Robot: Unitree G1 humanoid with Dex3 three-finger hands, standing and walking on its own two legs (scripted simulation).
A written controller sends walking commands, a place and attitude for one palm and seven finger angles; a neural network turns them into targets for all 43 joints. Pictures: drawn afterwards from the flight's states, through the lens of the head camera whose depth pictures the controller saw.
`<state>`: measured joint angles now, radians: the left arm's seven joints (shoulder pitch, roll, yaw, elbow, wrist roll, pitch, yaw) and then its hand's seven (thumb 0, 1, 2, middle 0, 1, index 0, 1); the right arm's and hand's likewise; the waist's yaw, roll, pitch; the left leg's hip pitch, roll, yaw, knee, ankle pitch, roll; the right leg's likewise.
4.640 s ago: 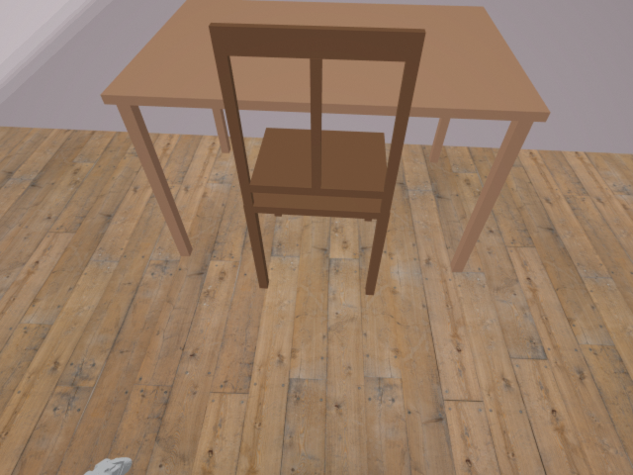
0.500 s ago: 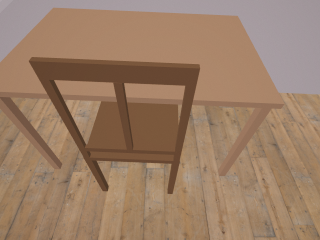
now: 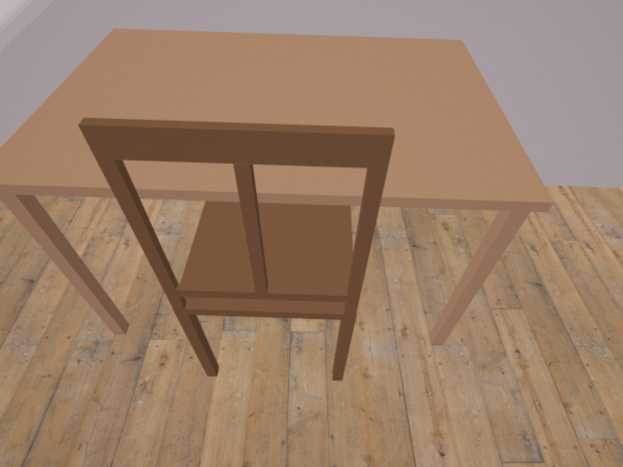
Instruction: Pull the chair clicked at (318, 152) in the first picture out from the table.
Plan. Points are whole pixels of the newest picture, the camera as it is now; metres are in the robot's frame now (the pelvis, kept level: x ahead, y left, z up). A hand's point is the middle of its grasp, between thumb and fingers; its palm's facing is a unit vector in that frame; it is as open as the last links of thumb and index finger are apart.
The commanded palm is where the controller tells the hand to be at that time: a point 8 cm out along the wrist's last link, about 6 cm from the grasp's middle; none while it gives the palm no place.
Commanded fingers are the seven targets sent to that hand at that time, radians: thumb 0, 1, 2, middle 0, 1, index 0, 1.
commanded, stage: look again from close up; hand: left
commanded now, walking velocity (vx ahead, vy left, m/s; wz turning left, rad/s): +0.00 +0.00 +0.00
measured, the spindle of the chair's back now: (254, 237) +0.51 +0.14 -0.07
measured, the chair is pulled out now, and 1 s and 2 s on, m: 0.00 0.00 0.00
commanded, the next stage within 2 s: shuffle to correct the standing spot in 1.06 s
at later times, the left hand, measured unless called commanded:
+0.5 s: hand out of the picture -0.02 +0.19 -0.18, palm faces +0.01 -0.98 -0.20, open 7.3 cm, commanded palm none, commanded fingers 0.00 0.90 0.90 -0.20 -0.30 -0.20 -0.30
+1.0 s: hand out of the picture -0.06 +0.20 -0.18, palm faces +0.00 -0.98 -0.20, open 7.3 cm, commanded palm none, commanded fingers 0.00 0.90 0.90 -0.20 -0.30 -0.20 -0.30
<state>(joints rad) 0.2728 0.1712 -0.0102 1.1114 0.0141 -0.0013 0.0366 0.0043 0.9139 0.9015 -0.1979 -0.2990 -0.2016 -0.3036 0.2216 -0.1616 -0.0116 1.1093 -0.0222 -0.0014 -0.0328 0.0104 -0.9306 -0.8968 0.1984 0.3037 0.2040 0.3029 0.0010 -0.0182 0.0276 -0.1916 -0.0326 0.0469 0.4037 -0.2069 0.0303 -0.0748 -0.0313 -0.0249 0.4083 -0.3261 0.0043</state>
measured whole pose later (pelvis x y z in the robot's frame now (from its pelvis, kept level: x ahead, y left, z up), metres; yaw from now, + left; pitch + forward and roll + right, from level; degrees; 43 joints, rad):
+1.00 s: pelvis -0.04 +0.02 +0.00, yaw +0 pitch -1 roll +0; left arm 0.30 0.17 -0.01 1.11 0.02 -0.01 0.04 0.00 0.91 0.90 -0.20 -0.30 -0.20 -0.30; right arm 0.21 -0.16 -0.01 1.13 -0.01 0.01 -0.01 0.01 -0.92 -0.90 0.20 0.30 0.20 0.30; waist 0.00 -0.01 0.07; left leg -0.26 -0.04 0.06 0.43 -0.16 0.06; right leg -0.15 -0.05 -0.02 0.45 -0.28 0.03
